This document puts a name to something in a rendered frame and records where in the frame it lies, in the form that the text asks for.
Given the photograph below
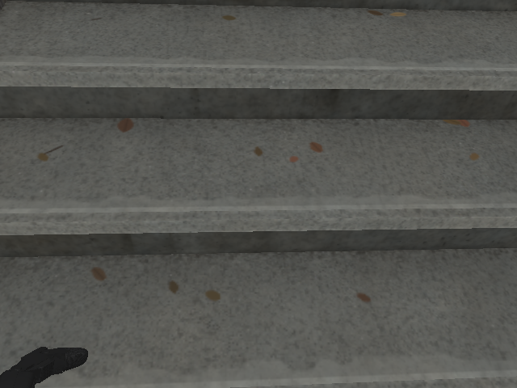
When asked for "robot left hand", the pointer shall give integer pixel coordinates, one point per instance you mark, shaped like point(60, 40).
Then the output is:
point(40, 364)

